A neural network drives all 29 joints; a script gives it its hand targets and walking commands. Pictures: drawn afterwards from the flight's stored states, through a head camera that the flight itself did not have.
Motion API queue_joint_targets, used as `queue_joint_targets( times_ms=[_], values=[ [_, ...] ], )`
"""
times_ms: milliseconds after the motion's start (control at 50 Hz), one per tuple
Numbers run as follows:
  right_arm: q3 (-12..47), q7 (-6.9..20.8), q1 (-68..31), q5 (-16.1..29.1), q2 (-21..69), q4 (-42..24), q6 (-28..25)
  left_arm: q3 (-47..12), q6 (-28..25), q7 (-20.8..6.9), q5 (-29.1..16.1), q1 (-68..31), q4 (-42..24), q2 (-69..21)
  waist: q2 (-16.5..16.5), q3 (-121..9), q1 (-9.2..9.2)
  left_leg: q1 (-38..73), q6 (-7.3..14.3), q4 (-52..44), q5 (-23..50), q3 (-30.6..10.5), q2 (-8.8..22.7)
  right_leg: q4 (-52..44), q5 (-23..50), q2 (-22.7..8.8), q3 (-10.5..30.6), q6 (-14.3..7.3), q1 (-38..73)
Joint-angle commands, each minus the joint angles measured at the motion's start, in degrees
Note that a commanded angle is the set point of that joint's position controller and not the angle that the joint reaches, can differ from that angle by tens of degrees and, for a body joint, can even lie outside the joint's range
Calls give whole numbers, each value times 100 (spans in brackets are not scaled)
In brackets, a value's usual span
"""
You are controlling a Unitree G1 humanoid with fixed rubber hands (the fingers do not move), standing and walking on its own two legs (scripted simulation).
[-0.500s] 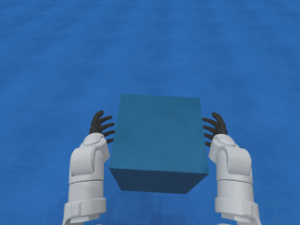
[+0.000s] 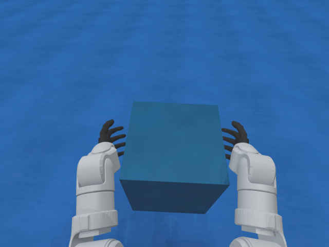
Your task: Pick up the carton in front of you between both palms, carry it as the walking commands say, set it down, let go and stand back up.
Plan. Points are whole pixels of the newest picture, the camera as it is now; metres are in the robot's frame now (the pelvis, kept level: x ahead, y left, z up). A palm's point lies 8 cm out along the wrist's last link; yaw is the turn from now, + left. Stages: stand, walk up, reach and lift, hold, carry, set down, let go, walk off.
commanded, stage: carry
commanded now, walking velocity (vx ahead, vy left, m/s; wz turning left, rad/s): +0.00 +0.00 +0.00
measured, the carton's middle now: (171, 162) +0.34 +0.00 +0.03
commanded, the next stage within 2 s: none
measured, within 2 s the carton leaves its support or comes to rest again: neither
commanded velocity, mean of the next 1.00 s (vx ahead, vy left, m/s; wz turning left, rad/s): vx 0.00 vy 0.00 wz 0.00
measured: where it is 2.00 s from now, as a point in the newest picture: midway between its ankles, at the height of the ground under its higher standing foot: outside the picture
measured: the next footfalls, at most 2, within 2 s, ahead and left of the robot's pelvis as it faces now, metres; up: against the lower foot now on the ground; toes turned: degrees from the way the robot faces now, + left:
none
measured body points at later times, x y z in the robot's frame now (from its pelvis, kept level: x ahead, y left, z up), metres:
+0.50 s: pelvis -0.01 +0.00 +0.00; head -0.02 +0.00 +0.45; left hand +0.33 +0.16 +0.11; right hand +0.33 -0.16 +0.10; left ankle +0.01 +0.10 -0.73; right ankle +0.06 -0.09 -0.73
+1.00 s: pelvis +0.00 +0.01 +0.00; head -0.02 +0.01 +0.45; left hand +0.33 +0.16 +0.11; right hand +0.34 -0.16 +0.10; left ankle +0.01 +0.10 -0.73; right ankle +0.06 -0.09 -0.73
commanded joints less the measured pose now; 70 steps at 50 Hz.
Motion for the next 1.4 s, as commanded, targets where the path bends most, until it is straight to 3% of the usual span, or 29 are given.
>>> queue_joint_targets(
  times_ms=[0,1380],
  values=[
    [3247,6,-3513,976,4414,-466,-109,-3212,-13,-1,-875,-3385,-219,-4271,-36,-1699,21,188,160,-539,183,-607,753,-473,171,-830,785,-144,911],
    [3215,48,-3676,976,4455,-523,65,-3231,169,-24,-878,-3580,-229,-4387,-15,-1842,19,244,193,-493,570,-605,817,-351,589,-812,702,-108,1036]
  ],
)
